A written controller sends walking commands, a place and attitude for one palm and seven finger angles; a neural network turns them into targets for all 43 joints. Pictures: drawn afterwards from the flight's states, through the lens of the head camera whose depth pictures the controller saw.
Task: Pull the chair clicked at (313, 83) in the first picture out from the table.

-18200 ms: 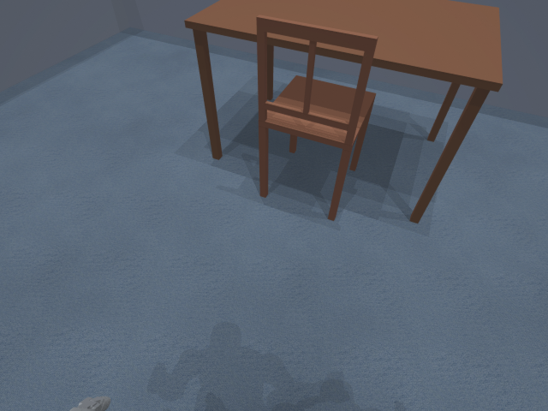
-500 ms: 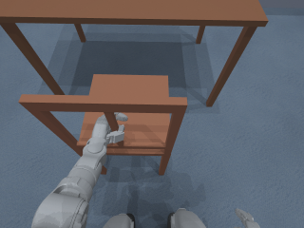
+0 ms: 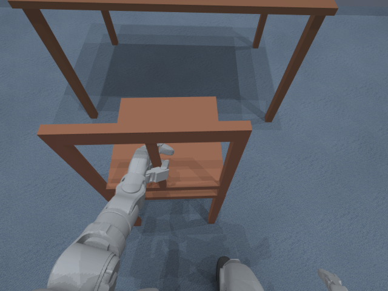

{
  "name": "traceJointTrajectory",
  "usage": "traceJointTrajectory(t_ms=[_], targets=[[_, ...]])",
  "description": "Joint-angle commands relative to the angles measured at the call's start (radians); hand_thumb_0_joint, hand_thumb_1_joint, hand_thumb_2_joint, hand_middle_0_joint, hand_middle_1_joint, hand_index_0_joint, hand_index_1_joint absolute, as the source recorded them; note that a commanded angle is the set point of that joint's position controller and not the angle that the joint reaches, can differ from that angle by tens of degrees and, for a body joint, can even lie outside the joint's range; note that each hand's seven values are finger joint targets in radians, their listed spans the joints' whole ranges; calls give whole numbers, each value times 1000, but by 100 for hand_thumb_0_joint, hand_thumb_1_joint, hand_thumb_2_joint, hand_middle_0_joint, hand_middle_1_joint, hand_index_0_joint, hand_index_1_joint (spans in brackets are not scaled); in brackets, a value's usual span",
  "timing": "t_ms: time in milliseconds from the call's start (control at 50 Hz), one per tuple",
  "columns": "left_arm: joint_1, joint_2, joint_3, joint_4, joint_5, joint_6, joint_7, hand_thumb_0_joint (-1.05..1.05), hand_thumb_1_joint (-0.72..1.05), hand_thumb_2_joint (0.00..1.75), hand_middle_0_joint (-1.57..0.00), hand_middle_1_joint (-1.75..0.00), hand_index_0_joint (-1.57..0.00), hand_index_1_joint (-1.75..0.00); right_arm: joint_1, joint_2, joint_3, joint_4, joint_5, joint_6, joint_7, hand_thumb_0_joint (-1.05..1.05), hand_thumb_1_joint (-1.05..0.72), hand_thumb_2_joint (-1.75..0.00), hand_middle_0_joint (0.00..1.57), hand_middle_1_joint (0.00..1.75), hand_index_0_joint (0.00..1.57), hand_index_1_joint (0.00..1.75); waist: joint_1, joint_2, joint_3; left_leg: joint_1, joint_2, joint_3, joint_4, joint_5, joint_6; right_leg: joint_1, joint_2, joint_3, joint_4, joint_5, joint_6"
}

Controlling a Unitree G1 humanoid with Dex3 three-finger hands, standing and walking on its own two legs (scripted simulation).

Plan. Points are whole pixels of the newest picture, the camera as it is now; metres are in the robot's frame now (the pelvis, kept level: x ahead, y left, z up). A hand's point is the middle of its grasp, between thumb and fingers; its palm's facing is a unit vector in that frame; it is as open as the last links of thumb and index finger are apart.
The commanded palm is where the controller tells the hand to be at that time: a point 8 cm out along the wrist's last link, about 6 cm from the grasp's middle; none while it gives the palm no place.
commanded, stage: step backward, pulling the chair out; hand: left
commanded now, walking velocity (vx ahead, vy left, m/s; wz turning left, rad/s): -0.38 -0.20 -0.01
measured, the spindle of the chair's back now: (157, 166) +0.39 +0.10 -0.09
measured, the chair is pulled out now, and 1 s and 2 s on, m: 0.49 0.71 0.71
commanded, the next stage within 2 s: stop walking, hand still on the chair in 0.38 s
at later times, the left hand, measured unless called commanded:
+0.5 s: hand (152, 222) +0.25 +0.09 -0.06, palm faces -0.10 -0.99 -0.14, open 5.0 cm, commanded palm +0.24 +0.15 -0.05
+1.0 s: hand (146, 274) +0.15 +0.10 -0.06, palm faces -0.07 -0.98 -0.16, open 5.1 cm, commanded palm +0.14 +0.15 -0.05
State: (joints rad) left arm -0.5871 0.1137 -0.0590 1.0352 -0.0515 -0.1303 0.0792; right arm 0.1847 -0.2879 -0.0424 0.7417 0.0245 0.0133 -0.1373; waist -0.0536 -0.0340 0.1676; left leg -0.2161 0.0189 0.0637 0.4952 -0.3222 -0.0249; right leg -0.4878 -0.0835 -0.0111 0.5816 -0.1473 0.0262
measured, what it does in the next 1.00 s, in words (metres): walks backwards: right foot, then left foot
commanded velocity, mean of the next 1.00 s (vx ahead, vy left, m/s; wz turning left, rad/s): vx -0.08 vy -0.02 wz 0.00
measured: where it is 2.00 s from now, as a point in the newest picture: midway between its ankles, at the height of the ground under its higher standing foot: outside the picture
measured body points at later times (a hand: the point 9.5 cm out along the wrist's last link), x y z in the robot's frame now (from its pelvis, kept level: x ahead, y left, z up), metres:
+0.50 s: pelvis -0.11 +0.01 +0.00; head -0.04 +0.00 +0.44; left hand +0.25 +0.15 -0.05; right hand -0.05 -0.27 -0.13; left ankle -0.12 +0.14 -0.73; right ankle -0.03 -0.11 -0.71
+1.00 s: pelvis -0.13 +0.00 +0.01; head -0.12 -0.02 +0.46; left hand +0.15 +0.15 -0.04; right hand -0.02 -0.27 -0.11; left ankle -0.12 +0.14 -0.73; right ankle -0.11 -0.12 -0.73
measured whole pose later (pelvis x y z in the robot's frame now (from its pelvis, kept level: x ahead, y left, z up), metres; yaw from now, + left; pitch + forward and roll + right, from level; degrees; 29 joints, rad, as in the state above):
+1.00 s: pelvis -0.13 +0.00 +0.01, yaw -2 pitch -2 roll +0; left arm -0.22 0.07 -0.06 0.89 -0.03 -0.13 0.09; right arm 0.22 -0.27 -0.02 0.72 0.02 0.01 -0.12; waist -0.03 0.05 0.06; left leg -0.19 0.04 0.00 0.47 -0.24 -0.03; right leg -0.23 -0.02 -0.03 0.48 -0.22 0.00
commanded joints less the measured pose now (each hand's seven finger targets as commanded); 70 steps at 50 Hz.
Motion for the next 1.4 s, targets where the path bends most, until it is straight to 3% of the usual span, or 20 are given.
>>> traceJointTrajectory(t_ms=[0, 40, 100, 120, 140, 160, 180, 220, 340, 380, 420, 460, 500, 600, 620, 660, 680, 900, 1040, 1380], targets=[[-370, 83, 35, -214, 14, -113, -3, 0, 90, 90, -50, -145, -50, -145, 79, -82, -24, -72, -31, -26, 30, 0, -90, -90, 20, 30, 20, 30, 7, 262, -416, 295, 331, -211, -14, 1046, 147, 31, 58, 17, 217, -272, -31], [-378, 76, 30, -160, 23, -128, -5, 0, 90, 90, -50, -145, -50, -145, 110, -85, -32, -46, -20, -40, 50, 0, -90, -90, 20, 30, 20, 30, -2, 211, -445, 431, 285, -158, 91, 1122, 103, 47, 69, -14, 9, -172, -33], [-377, 130, 58, -113, 39, -151, -8, 0, 90, 90, -50, -145, -50, -145, 116, -85, -21, -7, -12, -60, 54, 0, -90, -90, 20, 30, 20, 30, -6, 173, -450, 226, 228, -118, 186, 905, 50, 295, 41, 14, -185, 259, -44], [-370, 150, 65, -96, 42, -158, -8, 0, 90, 90, -50, -145, -50, -145, 106, -80, -20, -4, -10, -62, 47, 0, -90, -90, 20, 30, 20, 30, -4, 120, -438, 75, 174, -68, 227, 608, 9, 384, -39, 72, -173, 534, -66], [-356, 195, 86, -85, 20, -154, -1, 0, 90, 90, -50, -145, -50, -145, 120, -81, -31, -1, 10, -69, 32, 0, -90, -90, 20, 30, 20, 30, -1, -95, -487, -87, 84, -58, 307, 83, -32, 484, -161, 196, -155, 692, -125], [-301, 230, 113, -45, 16, -140, 4, 0, 90, 90, -50, -145, -50, -145, 80, -94, -40, -13, 17, -83, 26, 0, -90, -90, 20, 30, 20, 30, 30, -185, -495, -151, 28, -107, 430, -217, -38, 441, -255, 265, -188, 686, -165], [-255, 233, 112, -18, 10, -121, 6, 0, 90, 90, -50, -145, -50, -145, 69, -94, -38, -13, 19, -95, 24, 0, -90, -90, 20, 30, 20, 30, 51, -146, -478, -180, 25, -163, 500, -267, -31, 401, -294, 280, -190, 595, -204], [-277, 205, 114, -42, 25, -113, 7, 0, 90, 90, -50, -145, -50, -145, 54, -61, -2, 1, 3, -94, 21, 0, -90, -90, 20, 30, 20, 30, 40, -73, -514, -177, 21, -156, 459, -233, -36, 411, -261, 206, -167, 528, -191], [-243, 181, 98, -40, 9, -95, 9, 0, 90, 90, -50, -145, -50, -145, 101, -77, 12, -10, 7, -91, -1, 0, -90, -90, 20, 30, 20, 30, 26, -159, -511, 26, 5, -35, 34, -49, -17, 324, -159, 119, -203, 180, -99], [-258, 174, 74, -42, 1, -104, 0, 0, 90, 90, -50, -145, -50, -145, 106, -109, 0, -19, 11, -88, -8, 0, -90, -90, 20, 30, 20, 30, 18, -19, -445, 108, 101, -64, -170, 156, 22, 225, -58, 51, -121, -7, -27], [-323, 116, 51, -118, -4, -118, -14, 0, 90, 90, -50, -145, -50, -145, 78, -106, -8, -64, -3, -84, 10, 0, -90, -90, 20, 30, 20, 30, 35, 278, -420, 39, 319, -301, -195, 349, 144, 153, 60, -10, 159, -205, -2], [-374, 114, 61, -154, 2, -114, -14, 0, 90, 90, -50, -145, -50, -145, 74, -83, -8, -63, -20, -78, 23, 0, -90, -90, 20, 30, 20, 30, 26, 263, -388, 108, 362, -312, -119, 672, 199, 84, 54, 38, 327, -304, -15], [-295, 121, 58, -324, 3, -109, -17, 0, 90, 90, -50, -145, -50, -145, 79, -88, -19, -106, -13, -71, 41, 0, -90, -90, 20, 30, 20, 30, 36, 194, -413, 250, 319, -252, -21, 825, 173, 97, 61, 28, 159, -274, -25], [-123, 125, 32, -384, 25, -60, -25, 0, 90, 90, -50, -145, -50, -145, 73, -85, 3, -143, 0, -79, 47, 0, -90, -90, 20, 30, 20, 30, 18, 220, -404, 119, 201, -167, 15, 432, 81, 359, 45, 3, -223, -11, -28], [-104, 135, 39, -384, 33, -56, -16, 0, 90, 90, -50, -145, -50, -145, 61, -76, 8, -147, 2, -81, 44, 0, -90, -90, 20, 30, 20, 30, 14, 169, -411, 55, 159, -123, -3, 299, 55, 409, 19, 22, -214, 31, -37], [-54, 197, 94, -327, 19, -37, 4, 0, 90, 90, -50, -145, -50, -145, 58, -69, -4, -139, 14, -67, 33, 0, -90, -90, 20, 30, 20, 30, 24, -94, -428, -2, 67, -48, 37, 6, 13, 404, -82, 164, -252, -93, -78], [-35, 204, 90, -330, 13, -36, 7, 0, 90, 90, -50, -145, -50, -145, 65, -72, -6, -123, 15, -61, 29, 0, -90, -90, 20, 30, 20, 30, 22, -102, -404, 3, 41, -48, 43, -54, 13, 370, -118, 200, -288, -135, -101], [92, 120, 38, -316, 25, -55, 11, 0, 90, 90, -50, -145, -50, -145, -3, -40, 16, -131, -7, -39, 17, 0, -90, -90, 20, 30, 20, 30, 37, -14, -282, 62, 53, -90, -62, 113, 43, 277, -82, 125, -269, -165, -58], [187, 72, -3, -384, 31, -53, 11, 0, 90, 90, -50, -145, -50, -145, -25, -44, 20, -160, -13, -42, 16, 0, -90, -90, 20, 30, 20, 30, 49, 36, -336, 104, 102, -124, -92, 351, 49, 324, -16, 51, -152, 107, -43], [261, 74, -31, -475, 31, -41, 10, 0, 90, 90, -50, -145, -50, -145, -14, -44, 27, -153, -15, -43, 19, 0, -90, -90, 20, 30, 20, 30, 39, 34, -352, 131, 100, -106, -102, 366, 39, 330, -20, 52, -162, 179, -48]])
